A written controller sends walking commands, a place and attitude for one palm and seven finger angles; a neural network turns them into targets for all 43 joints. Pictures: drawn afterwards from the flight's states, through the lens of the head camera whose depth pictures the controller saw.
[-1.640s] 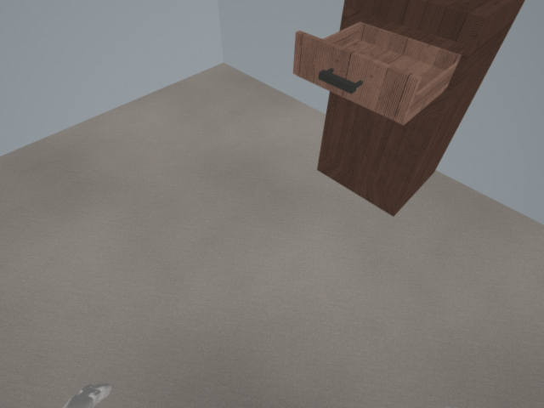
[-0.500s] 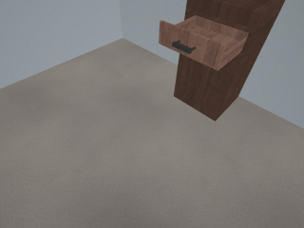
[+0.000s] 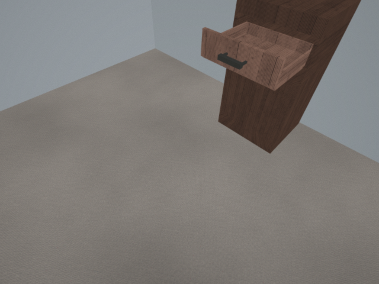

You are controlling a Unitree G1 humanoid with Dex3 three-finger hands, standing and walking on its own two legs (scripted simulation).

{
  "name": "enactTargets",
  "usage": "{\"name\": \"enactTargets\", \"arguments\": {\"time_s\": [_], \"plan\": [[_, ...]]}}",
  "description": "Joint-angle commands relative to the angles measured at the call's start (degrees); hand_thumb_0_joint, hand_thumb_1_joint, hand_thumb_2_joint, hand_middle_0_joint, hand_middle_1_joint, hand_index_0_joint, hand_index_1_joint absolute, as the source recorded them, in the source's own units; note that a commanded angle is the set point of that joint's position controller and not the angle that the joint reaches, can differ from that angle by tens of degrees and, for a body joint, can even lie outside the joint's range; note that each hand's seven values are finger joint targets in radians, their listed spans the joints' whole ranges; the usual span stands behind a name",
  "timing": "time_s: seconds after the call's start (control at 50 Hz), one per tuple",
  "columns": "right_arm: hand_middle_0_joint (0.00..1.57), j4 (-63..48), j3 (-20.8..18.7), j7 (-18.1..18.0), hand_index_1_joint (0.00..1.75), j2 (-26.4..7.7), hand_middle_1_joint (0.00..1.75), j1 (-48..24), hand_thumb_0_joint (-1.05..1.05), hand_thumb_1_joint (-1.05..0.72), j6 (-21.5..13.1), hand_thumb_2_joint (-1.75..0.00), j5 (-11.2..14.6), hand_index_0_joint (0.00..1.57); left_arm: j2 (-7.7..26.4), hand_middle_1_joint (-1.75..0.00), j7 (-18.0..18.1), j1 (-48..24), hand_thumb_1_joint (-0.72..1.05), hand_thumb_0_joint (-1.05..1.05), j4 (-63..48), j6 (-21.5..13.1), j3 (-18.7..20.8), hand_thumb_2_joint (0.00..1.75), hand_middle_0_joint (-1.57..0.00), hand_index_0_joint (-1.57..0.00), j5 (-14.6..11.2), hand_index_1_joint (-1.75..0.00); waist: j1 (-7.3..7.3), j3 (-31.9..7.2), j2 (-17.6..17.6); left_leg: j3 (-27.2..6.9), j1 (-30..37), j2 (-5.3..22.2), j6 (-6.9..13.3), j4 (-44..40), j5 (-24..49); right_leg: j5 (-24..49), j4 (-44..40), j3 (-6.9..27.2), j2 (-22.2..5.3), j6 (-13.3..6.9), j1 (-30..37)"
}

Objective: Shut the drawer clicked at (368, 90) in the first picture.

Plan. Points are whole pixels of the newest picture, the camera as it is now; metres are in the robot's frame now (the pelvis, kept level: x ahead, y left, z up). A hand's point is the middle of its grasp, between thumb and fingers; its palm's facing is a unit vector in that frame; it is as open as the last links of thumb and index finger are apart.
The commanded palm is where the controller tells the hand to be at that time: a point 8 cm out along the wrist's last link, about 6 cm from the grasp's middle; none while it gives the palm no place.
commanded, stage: walk to a spot facing it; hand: left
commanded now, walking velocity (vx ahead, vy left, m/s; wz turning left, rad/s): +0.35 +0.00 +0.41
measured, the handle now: (232, 59) +1.03 -0.13 -0.03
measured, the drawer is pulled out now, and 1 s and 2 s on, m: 0.30 0.30 0.30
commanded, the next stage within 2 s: turn to face it in 0.88 s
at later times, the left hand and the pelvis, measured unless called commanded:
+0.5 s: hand out of the picture +0.15 +0.27 -0.18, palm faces +0.14 -0.98 -0.14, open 7.4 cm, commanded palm none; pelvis +0.14 +0.09 +0.00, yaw +8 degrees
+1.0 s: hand (107, 206) +0.36 +0.27 -0.18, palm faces +0.23 -0.95 -0.21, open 7.3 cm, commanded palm none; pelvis +0.39 +0.09 -0.01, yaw +12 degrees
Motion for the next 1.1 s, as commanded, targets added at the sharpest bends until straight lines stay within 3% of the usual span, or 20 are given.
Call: {"name": "enactTargets", "arguments": {"time_s": [0.0,0.06,0.12,0.18,0.2,0.22,0.24,0.3,0.38,0.5,0.62,0.66,0.7,0.72,0.74,0.76,0.8,0.88,0.96,1.08], "plan": [[0.2,-3.7,-1.0,0.4,0.3,-4.1,0.3,1.2,0.0,-0.9,0.2,-0.9,-0.7,0.2,9.1,-0.3,0.1,7.1,0.9,0.0,-1.8,0.0,2.8,0.9,-0.2,-0.2,0.3,-0.3,2.3,4.6,-8.6,0.2,-15.5,0.0,1.1,7.5,-14.0,-26.1,-11.1,14.4,-12.4,-5.1,1.8],[0.2,-6.8,-2.0,0.9,0.3,-4.1,0.3,-0.9,0.0,-0.9,-0.4,-0.9,-0.5,0.2,9.9,-0.3,0.5,10.0,0.9,0.0,-2.6,-1.4,4.1,0.9,-0.2,-0.2,0.6,-0.3,3.06,7.8,-9.6,0.5,-24.2,2.8,1.2,22.4,-14.5,-24.1,-15.9,21.3,-20.9,-11.1,3.3],[0.2,-7.1,-2.2,1.7,0.3,-0.9,0.3,2.7,0.0,-0.9,-1.3,-0.9,0.0,0.2,8.4,-0.3,0.4,8.0,0.9,0.0,-3.6,-2.6,4.4,0.9,-0.2,-0.2,0.8,-0.3,0.42,6.0,-6.1,2.0,-18.0,3.7,1.4,16.6,-11.8,-9.9,-10.8,10.7,-19.0,-10.1,1.8],[0.2,-3.2,-2.4,1.4,0.3,0.6,0.3,14.8,0.0,-0.9,-1.9,-0.9,0.0,0.2,5.4,-0.3,0.2,6.3,0.9,0.0,-3.7,-2.2,4.1,0.9,-0.2,-0.2,0.2,-0.3,-4.22,3.5,-1.2,5.9,3.4,0.0,1.5,4.1,-3.3,-12.0,0.2,-1.0,-11.7,-5.0,-10.9],[0.2,-1.4,-3.7,0.7,0.3,-3.2,0.3,21.0,0.0,-0.9,-2.2,-0.9,-0.4,0.2,2.1,-0.3,-0.2,6.7,0.9,0.0,-4.3,-1.9,3.4,0.9,-0.2,-0.2,-0.2,-0.3,-6.51,2.6,10.4,-6.1,9.2,5.8,3.7,-2.4,-12.9,-12.0,15.1,-5.4,-6.6,-2.5,-18.5],[0.2,-0.5,-5.2,0.1,0.3,-8.0,0.3,26.6,0.0,-0.9,-2.4,-0.9,-0.9,0.2,-1.7,-0.3,-0.5,5.6,0.9,0.0,-6.7,-1.9,2.7,0.9,-0.2,-0.2,-0.4,-0.3,-7.44,2.9,22.4,-28.9,11.3,19.6,9.0,-14.1,-21.6,-20.8,32.6,-9.1,-0.2,0.4,-30.1],[0.2,-0.9,-5.0,-0.2,0.3,-8.4,0.3,27.7,0.0,-0.9,-2.3,-0.9,-0.4,0.2,-0.2,-0.3,-0.3,2.5,0.9,0.0,-8.4,-2.3,2.9,0.9,-0.2,-0.2,0.4,-0.3,-7.19,3.9,15.5,-34.5,10.2,22.5,12.0,-16.0,-22.5,-19.4,39.7,-2.5,-2.5,-0.9,-33.3],[0.2,-2.5,-3.0,-0.9,0.3,-0.4,0.3,19.8,0.0,-0.9,-3.7,-0.9,-0.1,0.2,-1.5,-0.3,-0.9,2.6,0.9,0.0,-5.6,-3.1,3.4,0.9,-0.2,-0.2,0.8,-0.3,-3.19,7.5,2.8,-22.1,3.6,17.5,10.9,-14.3,-3.5,-5.5,45.0,0.1,-7.5,-0.9,-32.5],[0.2,-0.4,-2.3,-1.7,0.3,2.8,0.3,21.7,0.0,-0.9,-5.6,-0.9,0.4,0.2,-4.5,-0.3,-0.9,6.6,0.9,0.0,-3.5,-2.5,3.0,0.9,-0.2,-0.2,0.7,-0.3,-0.84,3.5,4.0,-8.6,8.9,12.8,9.2,-11.3,25.0,0.0,42.9,-2.8,-6.9,1.0,-30.5],[0.2,2.1,-2.0,-2.2,0.3,5.4,0.3,25.0,0.0,-0.9,-5.7,-0.9,0.5,0.2,-6.2,-0.3,-1.2,-1.5,0.9,0.0,-6.5,-2.1,3.0,0.9,-0.2,-0.2,0.3,-0.3,-1.77,7.6,5.6,-3.6,10.6,10.5,7.5,-12.9,31.2,5.9,32.2,-6.7,-5.8,1.2,-34.0],[0.2,3.8,-2.4,-2.6,0.3,4.4,0.3,26.6,0.0,-0.9,-5.2,-0.9,0.1,0.2,-6.6,-0.3,-1.0,-6.2,0.9,0.0,-7.8,-3.0,3.1,0.9,-0.2,-0.2,-0.1,-0.3,-2.39,8.3,7.3,-1.3,10.8,11.3,7.5,-8.0,48.8,4.4,16.0,-9.5,-1.4,-2.2,-21.6],[0.2,3.6,-3.0,-2.7,0.3,3.0,0.3,24.9,0.0,-0.9,-5.1,-0.9,0.2,0.2,-5.3,-0.3,-0.6,0.1,0.9,0.0,-6.4,-3.4,3.6,0.9,-0.2,-0.2,0.2,-0.3,0.7,4.9,7.8,-1.0,12.0,12.3,7.1,-0.3,59.0,2.6,14.4,-9.7,0.4,-3.9,-14.6],[0.2,2.5,-3.2,-2.5,0.3,2.1,0.3,22.5,0.0,-0.9,-5.0,-0.9,0.3,0.2,-3.1,-0.3,-0.2,12.5,0.9,0.0,-3.0,-4.1,4.7,0.9,-0.2,-0.2,0.7,-0.3,6.44,0.0,5.7,0.2,4.5,10.1,5.2,16.1,54.8,5.5,9.0,-9.2,0.9,-5.4,2.8],[0.2,1.4,-3.1,-1.8,0.3,3.6,0.3,22.2,0.0,-0.9,-5.2,-0.9,0.9,0.2,1.3,-0.3,0.3,20.8,0.9,0.0,-0.9,-4.9,5.9,0.9,-0.2,-0.2,1.2,-0.3,9.46,-6.0,-1.5,1.3,-7.8,6.1,4.2,34.0,35.9,6.2,6.7,3.9,-10.1,-9.7,17.1],[0.2,0.0,-2.9,-1.6,0.3,6.6,0.3,25.4,0.0,-0.9,-5.5,-0.9,1.5,0.2,5.6,-0.3,0.8,24.6,0.9,0.0,0.1,-4.8,6.9,0.9,-0.2,-0.2,0.7,-0.3,7.69,-12.7,-13.1,2.4,-21.3,-3.7,2.1,54.9,-14.1,11.3,-0.8,31.4,-27.2,-17.1,25.3],[0.2,-0.9,-3.3,-1.4,0.3,5.2,0.3,21.0,0.0,-0.9,-5.1,-0.9,1.2,0.2,5.8,-0.3,0.8,21.4,0.9,0.0,-0.5,-4.4,7.1,0.9,-0.2,-0.2,-0.4,-0.3,7.15,-8.3,-6.4,-3.6,-24.7,-0.7,3.8,61.0,-15.7,2.6,-7.4,33.4,-28.6,-18.5,19.1],[0.2,-2.2,-3.6,-0.6,0.3,6.7,0.3,14.6,0.0,-0.9,-4.2,-0.9,0.3,0.2,-0.6,-0.3,0.9,11.5,0.9,0.0,-2.7,-4.5,5.1,0.9,-0.2,-0.2,-0.4,-0.3,3.12,4.5,-0.4,-3.1,-25.7,4.5,3.5,59.3,-6.2,-6.4,-12.0,23.1,-24.0,-13.9,-0.7],[0.2,-1.3,-3.0,0.0,0.3,10.4,0.3,17.3,0.0,-0.9,-1.1,-0.9,-0.6,0.2,-5.9,-0.3,1.0,9.4,0.9,0.0,-2.3,-5.8,3.0,0.9,-0.2,-0.2,0.3,-0.3,-2.47,5.5,-1.4,-1.3,-20.5,6.4,1.4,49.7,-0.8,9.4,-12.2,2.2,-16.4,-8.2,-12.2],[0.2,-4.1,-3.1,0.7,0.3,9.4,0.3,12.5,0.0,-0.9,-0.3,-0.9,-0.5,0.2,-5.2,-0.3,1.0,10.3,0.9,0.0,-1.8,-6.1,2.9,0.9,-0.2,-0.2,0.2,-0.3,-2.97,5.0,-3.6,0.9,-23.3,7.8,-0.8,39.6,4.6,18.5,-12.5,-3.9,-15.0,-8.1,-9.8],[0.2,-6.7,-1.8,0.8,0.3,9.8,0.3,1.2,0.0,-0.9,-1.8,-0.9,-0.4,0.2,-3.7,-0.3,1.3,17.6,0.9,0.0,1.1,-5.2,2.5,0.9,-0.2,-0.2,0.1,-0.3,1.45,3.2,-5.5,7.3,-18.1,4.1,-1.8,18.2,4.5,43.5,-4.9,-1.5,-11.9,-8.3,0.6]]}}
